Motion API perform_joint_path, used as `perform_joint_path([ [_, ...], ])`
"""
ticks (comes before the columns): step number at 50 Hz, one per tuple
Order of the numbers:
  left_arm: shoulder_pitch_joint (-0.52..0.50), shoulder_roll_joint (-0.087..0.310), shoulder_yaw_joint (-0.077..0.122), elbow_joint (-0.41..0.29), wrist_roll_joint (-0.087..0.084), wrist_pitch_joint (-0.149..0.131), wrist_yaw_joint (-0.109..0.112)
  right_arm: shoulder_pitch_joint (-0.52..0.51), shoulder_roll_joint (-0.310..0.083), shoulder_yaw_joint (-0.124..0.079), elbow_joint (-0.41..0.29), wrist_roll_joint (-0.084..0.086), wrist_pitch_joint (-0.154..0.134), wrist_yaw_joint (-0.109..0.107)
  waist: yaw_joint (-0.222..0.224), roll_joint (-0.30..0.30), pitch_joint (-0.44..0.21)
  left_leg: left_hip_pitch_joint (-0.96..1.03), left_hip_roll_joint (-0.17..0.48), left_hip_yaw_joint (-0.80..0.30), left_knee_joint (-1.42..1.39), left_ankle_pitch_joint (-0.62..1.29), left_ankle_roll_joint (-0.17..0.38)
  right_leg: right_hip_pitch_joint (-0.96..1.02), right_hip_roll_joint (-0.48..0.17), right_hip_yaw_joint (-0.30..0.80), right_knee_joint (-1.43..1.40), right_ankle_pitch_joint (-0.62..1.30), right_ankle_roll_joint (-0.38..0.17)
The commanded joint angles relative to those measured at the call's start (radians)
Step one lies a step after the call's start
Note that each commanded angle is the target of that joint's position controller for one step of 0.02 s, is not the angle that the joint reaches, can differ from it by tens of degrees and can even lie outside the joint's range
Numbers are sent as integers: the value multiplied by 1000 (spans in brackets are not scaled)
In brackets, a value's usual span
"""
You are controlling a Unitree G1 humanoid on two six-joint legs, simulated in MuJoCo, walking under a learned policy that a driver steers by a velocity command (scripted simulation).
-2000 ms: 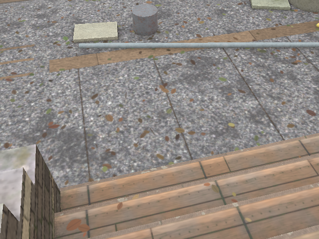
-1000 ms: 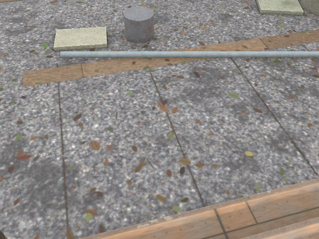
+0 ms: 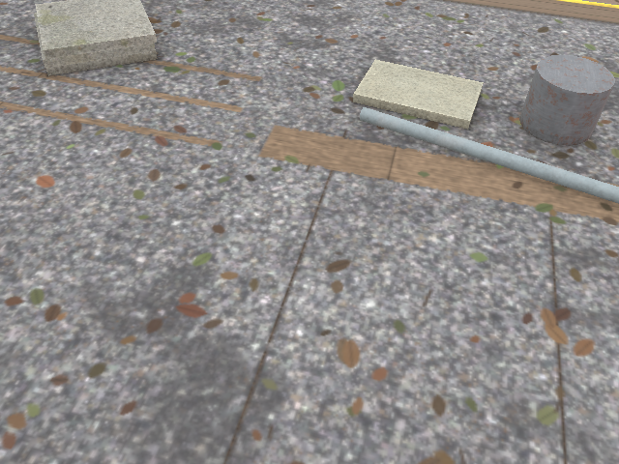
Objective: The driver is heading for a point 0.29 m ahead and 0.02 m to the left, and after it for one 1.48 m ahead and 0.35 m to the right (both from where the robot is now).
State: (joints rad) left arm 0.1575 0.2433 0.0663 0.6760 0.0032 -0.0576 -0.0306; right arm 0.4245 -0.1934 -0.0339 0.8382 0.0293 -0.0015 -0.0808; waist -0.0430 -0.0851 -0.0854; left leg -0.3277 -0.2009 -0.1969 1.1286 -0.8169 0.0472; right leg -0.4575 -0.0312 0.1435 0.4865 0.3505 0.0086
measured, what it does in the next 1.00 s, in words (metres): goes down: right foot 0.17 m lower, then left foot 0.17 m lower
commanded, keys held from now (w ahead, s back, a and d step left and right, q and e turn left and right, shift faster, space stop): w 0.54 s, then w+e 0.46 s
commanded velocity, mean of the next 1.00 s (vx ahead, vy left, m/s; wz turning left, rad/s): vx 0.50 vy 0.00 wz -0.07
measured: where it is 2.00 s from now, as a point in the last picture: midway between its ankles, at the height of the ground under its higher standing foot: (363, 321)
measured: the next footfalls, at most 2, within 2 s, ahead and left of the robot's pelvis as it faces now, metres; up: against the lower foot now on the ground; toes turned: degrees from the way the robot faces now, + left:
right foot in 0.04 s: +0.12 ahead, -0.13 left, -0.17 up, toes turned +4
left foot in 0.64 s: +0.54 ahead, +0.12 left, -0.35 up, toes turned -2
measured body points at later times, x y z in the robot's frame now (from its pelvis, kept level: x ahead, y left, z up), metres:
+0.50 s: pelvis +0.27 -0.03 -0.13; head +0.27 -0.05 +0.32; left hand +0.14 +0.18 -0.26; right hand +0.53 -0.23 -0.19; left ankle +0.47 +0.14 -0.81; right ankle +0.08 -0.14 -0.81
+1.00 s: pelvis +0.60 +0.01 -0.26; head +0.63 +0.00 +0.19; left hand +0.83 +0.23 -0.35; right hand +0.53 -0.25 -0.39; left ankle +0.50 +0.12 -0.99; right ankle +0.75 -0.16 -0.93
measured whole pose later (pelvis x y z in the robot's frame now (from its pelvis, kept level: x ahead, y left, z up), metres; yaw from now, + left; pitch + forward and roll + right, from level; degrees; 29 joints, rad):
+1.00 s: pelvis +0.60 +0.01 -0.26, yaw -9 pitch +3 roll +2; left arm 0.08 0.26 0.07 0.74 -0.02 -0.05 -0.01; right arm 0.40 -0.24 -0.06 0.97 0.00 -0.08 -0.03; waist -0.07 -0.04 0.01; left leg -0.06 -0.05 0.14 0.37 -0.37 0.04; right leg -0.76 -0.07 0.07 0.80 0.06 -0.03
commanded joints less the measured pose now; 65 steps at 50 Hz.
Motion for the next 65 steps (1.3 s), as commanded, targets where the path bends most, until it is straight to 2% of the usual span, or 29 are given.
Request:
perform_joint_path([
  [1,180,77,42,49,-15,-14,-11,11,-67,-9,-17,-7,7,-15,63,164,114,-62,148,-230,68,570,146,229,-79,-43,-252,-4,-31],
  [3,585,77,44,197,25,-15,-18,98,30,0,58,-4,-26,52,185,-159,-23,-590,-51,-52,838,-41,47,820,-188,11,166,278,-129],
  [4,591,82,29,220,-14,-6,-32,194,30,6,25,25,-51,71,109,-327,-37,-844,-29,-40,1096,-71,11,897,-251,189,213,239,-178],
  [5,561,87,24,213,-25,5,-40,202,-5,6,27,30,-62,74,87,-319,-50,-908,30,-21,1197,-3,-1,834,-300,249,172,167,-206],
  [6,531,216,63,235,-32,-7,-31,39,-70,1,-61,63,-76,66,96,-236,-41,-990,117,33,980,180,6,755,-402,524,-51,-565,-346],
  [7,424,79,19,219,-1,-3,-20,-157,-111,-14,-78,61,-49,38,102,66,99,-999,177,56,912,312,17,547,-382,518,-178,-823,-321],
  [9,221,9,-37,190,18,-32,-2,-208,-120,-21,-106,27,-30,29,-11,92,244,-844,257,-27,615,570,35,160,-287,467,-152,-857,-241],
  [13,291,59,-33,237,3,-30,58,-271,-14,-11,-135,-63,-52,59,13,-46,145,-446,289,116,10,969,-55,-16,-124,165,-181,-266,-213],
  [15,343,77,-25,263,-6,-29,64,-211,-31,-22,-109,-39,-46,81,-1,2,88,-472,284,105,18,1067,-41,127,-140,146,-93,-182,-215],
  [18,561,29,-35,319,-28,-39,79,-499,-60,-28,-189,-33,-77,108,150,18,147,-801,275,75,-312,1128,0,530,-157,209,4,-378,-191],
  [22,507,6,-46,291,-12,-12,87,-562,-4,-17,-213,-36,-92,171,168,18,190,-360,221,141,-531,1386,-13,207,-83,100,40,-572,-173],
  [27,523,6,-32,296,-45,12,85,-691,-26,-8,-264,-10,-115,176,235,17,260,-468,229,144,-716,1181,-22,451,-71,144,250,-462,-171],
  [30,487,22,-20,305,-37,29,75,-534,-60,-20,-206,-10,-135,169,170,34,172,-184,247,119,-867,1198,7,445,-38,157,467,-284,-168],
  [31,455,21,-13,321,-23,18,57,-329,-97,-47,-146,-15,-137,159,56,57,82,146,259,111,-880,1326,48,289,5,163,672,-247,-156],
  [32,385,25,-15,301,-19,4,38,-54,-131,-59,-64,-27,-125,148,-85,103,-10,522,313,121,-800,1462,60,23,48,101,932,-363,-117],
  [33,454,-50,-23,313,-33,-18,28,153,-177,-55,5,-63,-113,144,-99,288,-162,959,491,17,-435,1872,128,-338,170,102,1397,-1239,-70],
  [34,553,27,-28,283,-75,-46,24,163,-214,-67,21,-62,-101,136,-73,395,-338,1088,623,-121,-311,1987,213,-479,105,139,1510,-1208,-17],
  [35,481,85,-16,224,-79,-53,30,73,-201,-72,-7,-28,-91,127,-66,352,-406,1051,632,-191,-427,1494,264,-554,30,133,1373,-1090,-3],
  [37,307,101,2,173,-59,-29,68,-118,-137,-53,-39,-35,-79,118,6,21,-180,545,585,-248,-756,790,254,-486,-29,-22,1210,-783,-13],
  [40,280,-3,8,169,-28,1,71,-245,-82,-32,-7,-56,-105,101,127,115,46,48,509,-74,-800,1045,195,-285,-90,40,888,-604,8],
  [45,66,-33,-5,67,-23,-11,37,-169,-127,-41,40,-40,-106,54,74,174,56,113,442,124,-855,1220,136,-255,-84,-19,447,-345,-11],
  [52,-184,1,-10,-53,-21,12,-16,-58,-178,-43,82,-15,-80,50,-3,123,147,322,452,263,-830,1187,63,-259,-7,-150,216,-326,-86],
  [56,18,94,31,-42,-14,14,-27,-95,-258,-58,61,-12,-65,44,146,173,13,310,438,344,-464,1632,27,145,109,-248,123,-474,-164],
  [57,210,195,70,4,-18,20,-11,-108,-246,-53,34,-27,-74,40,222,92,-81,78,383,366,-162,1408,-15,473,37,-84,105,-316,-229],
  [58,218,317,88,-1,-24,15,-8,34,-95,-2,-1,-60,-108,73,106,-198,-242,-358,171,275,257,319,-71,863,-261,504,9,-393,-456],
  [59,312,239,70,-4,-15,13,2,-65,-191,-23,-14,-28,-152,96,189,-97,-356,-477,159,64,316,255,-45,943,-295,710,-143,-570,-465],
  [60,235,209,60,-3,-4,3,7,-179,-227,-39,-57,7,-162,96,175,-59,-174,-560,206,72,276,348,-25,828,-261,566,-168,-540,-398],
  [62,74,149,42,-37,-15,-8,8,-233,-194,-38,-64,-29,-152,74,79,114,-3,-444,275,94,91,460,-27,492,-179,350,-191,-316,-325],
  [65,47,112,32,-54,-20,-17,9,-198,-171,-48,-82,-40,-104,71,14,76,2,-284,297,103,-43,509,-63,297,-122,230,-229,-154,-313],
])
Over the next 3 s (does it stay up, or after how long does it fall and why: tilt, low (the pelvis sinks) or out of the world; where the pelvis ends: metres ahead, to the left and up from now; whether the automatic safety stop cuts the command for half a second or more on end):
stays up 1.27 -0.27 -0.25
